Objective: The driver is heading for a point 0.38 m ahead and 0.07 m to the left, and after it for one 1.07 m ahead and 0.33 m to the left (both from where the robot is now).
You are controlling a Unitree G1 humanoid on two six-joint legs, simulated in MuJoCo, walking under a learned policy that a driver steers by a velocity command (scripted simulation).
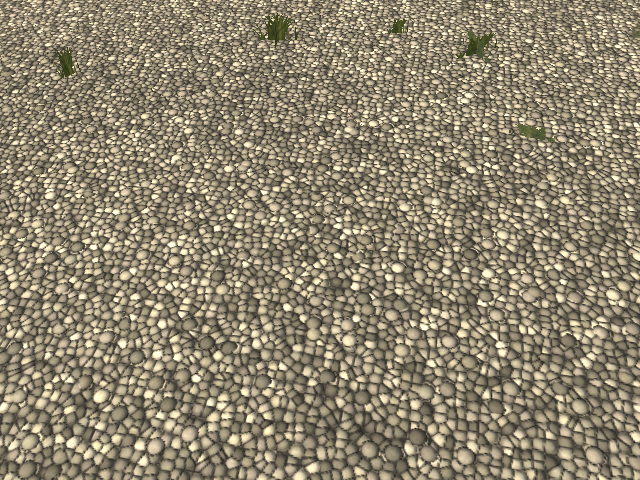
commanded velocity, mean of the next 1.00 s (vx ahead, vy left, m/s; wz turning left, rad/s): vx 0.25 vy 0.00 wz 0.25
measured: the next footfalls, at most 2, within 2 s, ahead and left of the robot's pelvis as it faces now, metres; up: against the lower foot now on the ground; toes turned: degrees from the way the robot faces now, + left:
left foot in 0.44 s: +0.39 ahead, +0.13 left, +0.00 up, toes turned +3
right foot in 0.96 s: +0.48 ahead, -0.06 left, +0.00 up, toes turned +22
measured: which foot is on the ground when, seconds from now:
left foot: up 0.00-0.42, down 0.44-0.96, up 0.98-1.00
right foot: down 0.00-0.46, up 0.48-0.94, down 0.96-1.00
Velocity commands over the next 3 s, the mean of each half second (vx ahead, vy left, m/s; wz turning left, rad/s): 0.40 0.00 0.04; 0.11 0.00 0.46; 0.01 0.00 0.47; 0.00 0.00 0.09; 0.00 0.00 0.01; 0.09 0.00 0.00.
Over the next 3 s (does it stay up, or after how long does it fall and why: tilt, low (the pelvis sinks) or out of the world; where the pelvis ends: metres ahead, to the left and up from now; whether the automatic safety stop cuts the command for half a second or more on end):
stays up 0.40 0.06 0.01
